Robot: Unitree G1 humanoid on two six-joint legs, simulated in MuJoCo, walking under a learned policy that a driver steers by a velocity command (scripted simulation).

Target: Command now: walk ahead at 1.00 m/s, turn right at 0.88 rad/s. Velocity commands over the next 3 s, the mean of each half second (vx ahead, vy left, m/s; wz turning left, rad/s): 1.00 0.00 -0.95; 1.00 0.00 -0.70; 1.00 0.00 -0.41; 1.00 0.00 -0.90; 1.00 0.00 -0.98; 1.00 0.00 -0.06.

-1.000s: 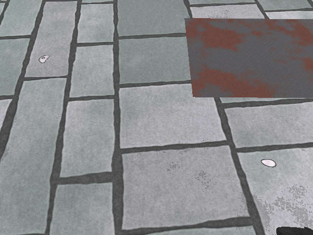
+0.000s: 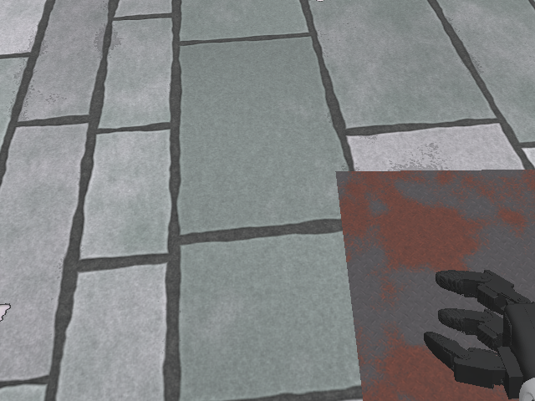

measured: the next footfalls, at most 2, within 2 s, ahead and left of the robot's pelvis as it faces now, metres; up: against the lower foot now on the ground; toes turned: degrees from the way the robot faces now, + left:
right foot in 0.42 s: +0.53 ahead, -0.19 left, +0.00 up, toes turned -28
left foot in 0.86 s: +0.98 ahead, -0.27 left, +0.00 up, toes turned -51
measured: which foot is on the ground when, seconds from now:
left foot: down 0.00-0.42, up 0.44-0.84, down 0.86-1.00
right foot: up 0.00-0.40, down 0.42-0.88, up 0.90-1.00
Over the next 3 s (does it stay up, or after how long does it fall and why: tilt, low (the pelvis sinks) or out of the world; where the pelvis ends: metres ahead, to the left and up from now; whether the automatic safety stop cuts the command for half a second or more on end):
stays up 1.05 -1.94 0.03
